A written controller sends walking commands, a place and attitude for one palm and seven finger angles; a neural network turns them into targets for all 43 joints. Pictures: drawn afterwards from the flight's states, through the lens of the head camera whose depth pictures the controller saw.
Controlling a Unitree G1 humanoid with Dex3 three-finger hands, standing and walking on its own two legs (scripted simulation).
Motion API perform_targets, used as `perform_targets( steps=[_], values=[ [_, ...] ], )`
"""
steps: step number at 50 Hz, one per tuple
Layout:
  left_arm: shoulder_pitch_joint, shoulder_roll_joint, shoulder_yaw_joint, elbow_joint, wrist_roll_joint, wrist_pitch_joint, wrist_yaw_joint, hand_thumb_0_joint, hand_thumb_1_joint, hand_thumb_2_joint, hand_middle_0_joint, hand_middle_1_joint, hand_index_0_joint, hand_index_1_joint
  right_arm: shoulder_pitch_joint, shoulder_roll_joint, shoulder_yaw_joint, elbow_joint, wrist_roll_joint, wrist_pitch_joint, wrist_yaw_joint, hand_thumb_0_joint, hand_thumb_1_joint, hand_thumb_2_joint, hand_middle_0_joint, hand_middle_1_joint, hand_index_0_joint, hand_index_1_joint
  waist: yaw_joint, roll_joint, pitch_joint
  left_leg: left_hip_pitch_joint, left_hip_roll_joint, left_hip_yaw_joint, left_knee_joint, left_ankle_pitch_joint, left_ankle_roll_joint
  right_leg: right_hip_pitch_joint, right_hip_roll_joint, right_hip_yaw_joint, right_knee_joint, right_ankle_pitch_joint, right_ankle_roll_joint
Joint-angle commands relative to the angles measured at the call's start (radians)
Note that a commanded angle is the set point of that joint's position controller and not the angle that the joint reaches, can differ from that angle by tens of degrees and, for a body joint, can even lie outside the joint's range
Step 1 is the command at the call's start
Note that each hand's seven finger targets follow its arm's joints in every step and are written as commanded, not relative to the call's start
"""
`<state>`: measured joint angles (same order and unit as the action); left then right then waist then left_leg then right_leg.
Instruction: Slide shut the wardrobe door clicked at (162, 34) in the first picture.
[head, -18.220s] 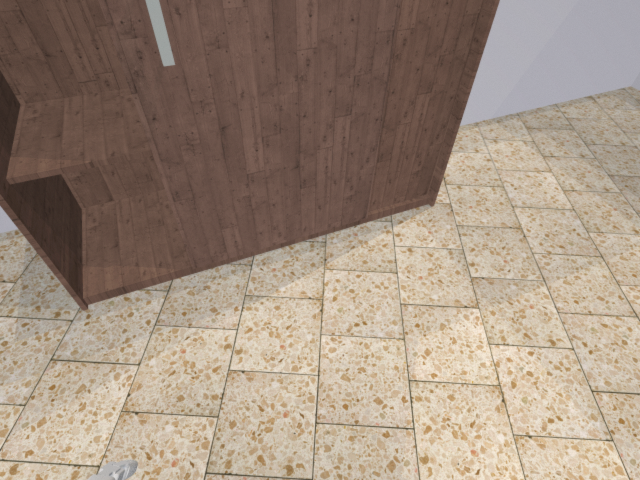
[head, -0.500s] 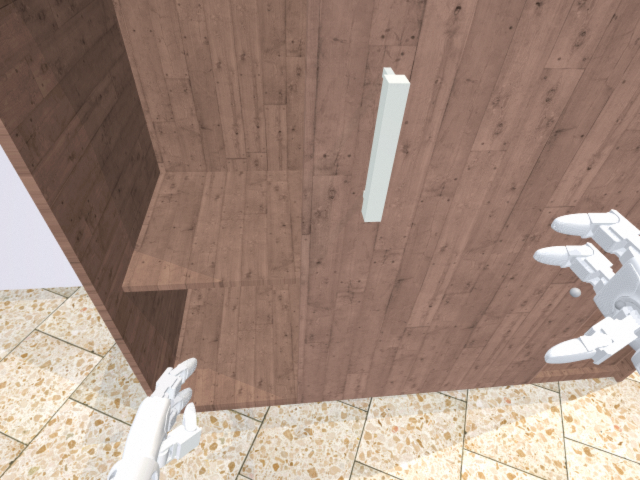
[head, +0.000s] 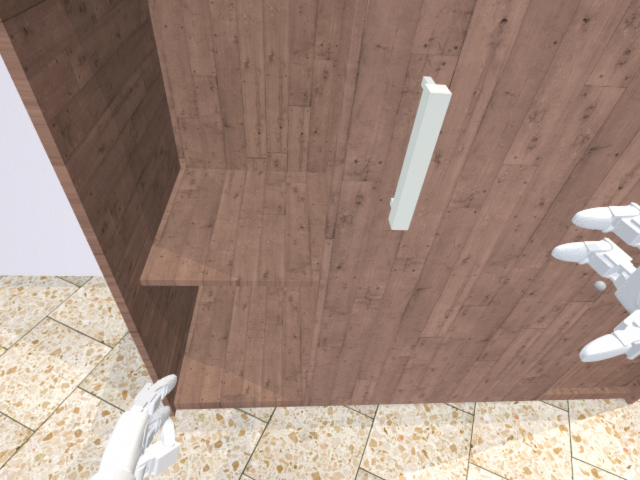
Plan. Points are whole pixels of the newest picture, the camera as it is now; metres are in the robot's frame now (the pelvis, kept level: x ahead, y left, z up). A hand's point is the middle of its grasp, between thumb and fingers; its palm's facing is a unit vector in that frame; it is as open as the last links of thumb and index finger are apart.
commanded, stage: raise the hand with hooked fingers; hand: right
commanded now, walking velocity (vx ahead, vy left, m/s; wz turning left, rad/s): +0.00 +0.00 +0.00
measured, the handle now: (411, 158) +0.50 -0.11 +0.19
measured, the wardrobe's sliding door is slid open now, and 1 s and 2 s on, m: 0.39 0.39 0.39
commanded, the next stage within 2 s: move the hooked fingers beside the handle in 0.22 s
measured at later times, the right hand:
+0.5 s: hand (612, 257) +0.30 -0.28 +0.22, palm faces +0.02 +0.99 -0.11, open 14.0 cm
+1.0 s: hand (543, 231) +0.35 -0.23 +0.20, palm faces -0.03 +1.00 -0.09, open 14.0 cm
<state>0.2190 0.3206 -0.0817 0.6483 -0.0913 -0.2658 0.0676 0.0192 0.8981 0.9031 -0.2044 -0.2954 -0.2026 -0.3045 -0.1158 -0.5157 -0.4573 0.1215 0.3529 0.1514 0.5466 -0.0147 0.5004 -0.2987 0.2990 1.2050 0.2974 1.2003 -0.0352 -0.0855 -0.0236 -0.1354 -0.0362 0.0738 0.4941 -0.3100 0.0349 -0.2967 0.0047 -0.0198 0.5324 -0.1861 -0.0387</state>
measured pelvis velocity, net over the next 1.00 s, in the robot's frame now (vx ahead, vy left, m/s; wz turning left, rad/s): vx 0.02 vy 0.00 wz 0.00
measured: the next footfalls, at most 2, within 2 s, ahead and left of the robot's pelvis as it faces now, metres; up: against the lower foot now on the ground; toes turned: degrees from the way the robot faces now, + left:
none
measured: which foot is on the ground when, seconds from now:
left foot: down 0.00-1.00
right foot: down 0.00-1.00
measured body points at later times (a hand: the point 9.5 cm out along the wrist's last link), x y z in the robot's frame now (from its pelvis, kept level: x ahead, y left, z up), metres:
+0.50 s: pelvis +0.01 +0.00 +0.00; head -0.01 +0.02 +0.45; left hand +0.21 +0.21 -0.07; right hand +0.29 -0.33 +0.22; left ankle -0.02 +0.09 -0.73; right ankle +0.07 -0.09 -0.73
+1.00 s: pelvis +0.02 +0.00 +0.00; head +0.00 +0.03 +0.45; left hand +0.19 +0.24 -0.08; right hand +0.34 -0.29 +0.21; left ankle -0.02 +0.09 -0.73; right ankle +0.07 -0.09 -0.73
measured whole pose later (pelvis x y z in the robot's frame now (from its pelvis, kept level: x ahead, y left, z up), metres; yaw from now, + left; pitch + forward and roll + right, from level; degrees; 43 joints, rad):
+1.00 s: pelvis +0.02 +0.00 +0.00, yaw +0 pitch -2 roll +0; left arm 0.21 0.30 -0.08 0.66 -0.09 -0.20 0.07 0.02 0.90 0.90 -0.20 -0.30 -0.20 -0.30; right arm -0.33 -0.45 -0.36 0.26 0.30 0.17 0.41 -0.02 0.50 -0.30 0.30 1.21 0.30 1.20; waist -0.03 -0.07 -0.01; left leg -0.12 -0.02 0.07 0.47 -0.32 0.03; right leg -0.28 0.02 -0.02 0.49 -0.19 -0.04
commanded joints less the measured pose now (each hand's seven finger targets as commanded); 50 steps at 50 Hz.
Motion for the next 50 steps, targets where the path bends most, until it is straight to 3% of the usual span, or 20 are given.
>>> perform_targets(
  steps=[1,5,8,9,13,15,16,18,20,22,24,27,31,33,36,38,42,45,47,50],
  values=[
    [-0.157,0.082,0.037,-0.17,0.015,-0.076,0.009,0.0,0.9,0.9,-0.2,-0.3,-0.2,-0.3,-0.316,-0.406,-0.244,-0.255,0.035,-0.12,-0.067,0.0,0.5,-0.3,0.3,1.2,0.3,1.2,-0.025,-0.047,-0.172,-0.102,0.028,-0.061,-0.122,0.185,-0.015,0.229,-0.004,0.08,-0.064,0.083,-0.014],
    [-0.157,0.096,0.043,-0.149,0.003,-0.057,0.014,0.0,0.9,0.9,-0.2,-0.3,-0.2,-0.3,-0.331,-0.32,-0.151,-0.073,0.021,-0.035,-0.055,0.0,0.5,-0.3,0.3,1.2,0.3,1.2,-0.007,-0.016,-0.016,-0.171,0.036,-0.072,-0.146,0.133,-0.027,0.162,-0.01,0.08,-0.082,0.019,-0.01],
    [-0.154,0.102,0.044,-0.172,-0.008,-0.051,0.015,0.0,0.9,0.9,-0.2,-0.3,-0.2,-0.3,-0.355,-0.281,-0.066,-0.072,0.005,0.009,-0.019,0.0,0.5,-0.3,0.3,1.2,0.3,1.2,0.003,-0.011,-0.075,-0.173,0.034,-0.064,-0.124,0.155,-0.031,0.201,-0.005,0.087,-0.079,0.031,-0.013],
    [-0.152,0.095,0.042,-0.181,-0.01,-0.048,0.012,0.0,0.9,0.9,-0.2,-0.3,-0.2,-0.3,-0.346,-0.258,-0.039,-0.088,0.004,0.007,-0.01,0.0,0.5,-0.3,0.3,1.2,0.3,1.2,0.006,0.025,-0.092,-0.17,0.036,-0.072,-0.126,0.171,-0.037,0.21,-0.007,0.08,-0.064,0.045,-0.016],
    [-0.155,0.096,0.041,-0.202,-0.002,-0.056,0.012,0.0,0.9,0.9,-0.2,-0.3,-0.2,-0.3,-0.369,-0.345,-0.124,-0.261,0.024,-0.05,0.001,0.0,0.5,-0.3,0.3,1.2,0.3,1.2,-0.004,0.018,-0.271,-0.106,0.026,-0.051,-0.092,0.259,-0.028,0.307,0.003,0.087,-0.046,0.13,-0.02],
    [-0.156,0.093,0.038,-0.192,0.007,-0.058,0.011,0.0,0.9,0.9,-0.2,-0.3,-0.2,-0.3,-0.333,-0.385,-0.192,-0.28,0.044,-0.084,-0.012,0.0,0.5,-0.3,0.3,1.2,0.3,1.2,-0.015,0.02,-0.273,-0.087,0.023,-0.053,-0.096,0.278,-0.025,0.295,0.003,0.083,-0.042,0.145,-0.021],
    [-0.154,0.089,0.039,-0.186,0.009,-0.058,0.012,0.0,0.9,0.9,-0.2,-0.3,-0.2,-0.3,-0.317,-0.398,-0.222,-0.255,0.05,-0.091,-0.019,0.0,0.5,-0.3,0.3,1.2,0.3,1.2,-0.019,0.036,-0.262,-0.09,0.023,-0.051,-0.098,0.291,-0.025,0.293,0.002,0.084,-0.045,0.152,-0.022],
    [-0.16,0.084,0.035,-0.166,0.008,-0.056,0.012,0.0,0.9,0.9,-0.2,-0.3,-0.2,-0.3,-0.374,-0.346,-0.18,-0.189,0.049,-0.09,-0.03,0.0,0.5,-0.3,0.3,1.2,0.3,1.2,-0.007,0.026,-0.177,-0.138,0.014,-0.031,-0.103,0.235,-0.021,0.265,-0.003,0.092,-0.072,0.105,-0.016],
    [-0.161,0.086,0.035,-0.143,0.006,-0.051,0.012,0.0,0.9,0.9,-0.2,-0.3,-0.2,-0.3,-0.423,-0.294,-0.117,-0.114,0.031,-0.067,-0.047,0.0,0.5,-0.3,0.3,1.2,0.3,1.2,0.006,-0.037,-0.066,-0.194,0.016,-0.033,-0.124,0.151,-0.016,0.228,-0.006,0.094,-0.094,0.027,-0.01],
    [-0.162,0.086,0.035,-0.147,-0.002,-0.049,0.015,0.0,0.9,0.9,-0.2,-0.3,-0.2,-0.3,-0.459,-0.229,-0.026,-0.073,0.01,-0.03,-0.053,0.0,0.5,-0.3,0.3,1.2,0.3,1.2,0.017,-0.061,-0.034,-0.222,0.018,-0.026,-0.125,0.098,-0.013,0.229,-0.012,0.113,-0.122,-0.031,-0.007],
    [-0.159,0.082,0.035,-0.153,-0.005,-0.043,0.017,0.0,0.9,0.9,-0.2,-0.3,-0.2,-0.3,-0.493,-0.184,0.052,-0.077,-0.015,-0.01,-0.056,0.0,0.5,-0.3,0.3,1.2,0.3,1.2,0.026,-0.035,-0.053,-0.219,0.023,-0.033,-0.13,0.078,-0.014,0.234,-0.011,0.111,-0.12,-0.059,-0.011],
    [-0.153,0.09,0.037,-0.167,-0.002,-0.043,0.02,0.0,0.9,0.9,-0.2,-0.3,-0.2,-0.3,-0.549,-0.238,0.023,-0.135,-0.03,-0.022,-0.069,0.0,0.5,-0.3,0.3,1.2,0.3,1.2,0.023,0.01,-0.181,-0.176,0.022,-0.029,-0.115,0.117,-0.012,0.292,-0.007,0.125,-0.109,-0.006,-0.015],
    [-0.159,0.079,0.033,-0.168,0.011,-0.049,0.015,0.0,0.9,0.9,-0.2,-0.3,-0.2,-0.3,-0.569,-0.279,-0.053,-0.237,-0.01,-0.088,-0.105,0.0,0.5,-0.3,0.3,1.2,0.3,1.2,0.002,-0.021,-0.321,-0.113,0.02,-0.023,-0.097,0.212,-0.004,0.375,-0.005,0.121,-0.087,0.113,-0.008],
    [-0.157,0.078,0.034,-0.153,0.014,-0.047,0.012,0.0,0.9,0.9,-0.2,-0.3,-0.2,-0.3,-0.566,-0.276,-0.073,-0.193,-0.008,-0.097,-0.124,0.0,0.5,-0.3,0.3,1.2,0.3,1.2,-0.004,-0.019,-0.304,-0.111,0.018,-0.016,-0.093,0.234,-0.005,0.37,-0.009,0.12,-0.096,0.138,-0.003],
    [-0.15,0.083,0.039,-0.131,0.014,-0.023,0.008,0.0,0.9,0.9,-0.2,-0.3,-0.2,-0.3,-0.493,-0.278,-0.098,-0.022,-0.019,-0.053,-0.144,0.0,0.5,-0.3,0.3,1.2,0.3,1.2,-0.015,0.046,-0.169,-0.115,0.02,-0.02,-0.108,0.227,-0.008,0.248,-0.007,0.098,-0.111,0.096,-0.008],
    [-0.159,0.084,0.037,-0.14,0.006,-0.007,0.006,0.0,0.9,0.9,-0.2,-0.3,-0.2,-0.3,-0.505,-0.217,-0.023,0.029,-0.036,-0.01,-0.138,0.0,0.5,-0.3,0.3,1.2,0.3,1.2,-0.006,0.041,-0.106,-0.142,0.024,-0.02,-0.108,0.21,-0.009,0.219,-0.007,0.096,-0.121,0.073,-0.006],
    [-0.161,0.084,0.046,-0.176,-0.002,0.004,0.001,0.0,0.9,0.9,-0.2,-0.3,-0.2,-0.3,-0.545,-0.183,0.038,-0.063,-0.048,0.011,-0.127,0.0,0.5,-0.3,0.3,1.2,0.3,1.2,0.007,0.011,-0.187,-0.132,0.03,-0.03,-0.1,0.254,-0.009,0.276,-0.001,0.084,-0.094,0.118,-0.013],
    [-0.151,0.085,0.047,-0.174,0.003,0.006,0.006,0.0,0.9,0.9,-0.2,-0.3,-0.2,-0.3,-0.597,-0.234,-0.009,-0.119,-0.031,-0.035,-0.13,0.0,0.5,-0.3,0.3,1.2,0.3,1.2,0.016,0.066,-0.256,-0.108,0.025,-0.039,-0.102,0.297,-0.016,0.301,0.002,0.077,-0.067,0.148,-0.022],
    [-0.147,0.082,0.044,-0.166,0.007,0.002,0.012,0.0,0.9,0.9,-0.2,-0.3,-0.2,-0.3,-0.665,-0.245,-0.019,-0.14,-0.027,-0.07,-0.135,0.0,0.5,-0.3,0.3,1.2,0.3,1.2,0.02,0.037,-0.291,-0.106,0.021,-0.037,-0.094,0.304,-0.014,0.336,0.003,0.081,-0.066,0.167,-0.021],
    [-0.13,0.088,0.047,-0.13,0.011,0.002,0.019,0.0,0.9,0.9,-0.2,-0.3,-0.2,-0.3,-0.741,-0.257,-0.018,-0.067,-0.039,-0.098,-0.158,0.0,0.5,-0.3,0.3,1.2,0.3,1.2,0.035,-0.016,-0.23,-0.13,0.021,-0.043,-0.111,0.267,-0.012,0.317,0.002,0.079,-0.071,0.128,-0.019]
  ],
)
